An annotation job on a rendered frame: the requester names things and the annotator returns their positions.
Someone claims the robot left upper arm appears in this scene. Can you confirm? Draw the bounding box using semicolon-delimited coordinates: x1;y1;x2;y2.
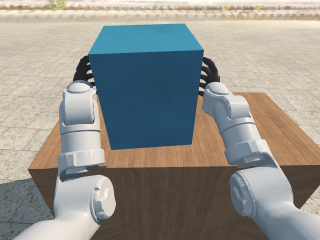
12;175;116;240

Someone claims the carton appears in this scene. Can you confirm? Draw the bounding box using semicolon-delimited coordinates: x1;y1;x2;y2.
88;23;204;150

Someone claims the left robot hand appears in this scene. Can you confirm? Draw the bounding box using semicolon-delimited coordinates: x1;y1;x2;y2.
73;55;98;94

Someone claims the pedestal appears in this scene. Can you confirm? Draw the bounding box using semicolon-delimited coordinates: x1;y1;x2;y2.
27;92;320;240

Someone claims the right robot hand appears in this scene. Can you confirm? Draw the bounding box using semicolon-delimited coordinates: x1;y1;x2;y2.
198;57;220;97

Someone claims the robot left forearm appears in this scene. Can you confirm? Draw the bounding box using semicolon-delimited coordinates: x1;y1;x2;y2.
53;80;105;215

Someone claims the robot right forearm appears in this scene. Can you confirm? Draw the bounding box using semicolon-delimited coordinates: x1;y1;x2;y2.
202;82;294;203

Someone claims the robot right upper arm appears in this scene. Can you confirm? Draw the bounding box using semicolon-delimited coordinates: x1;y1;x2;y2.
229;164;320;240

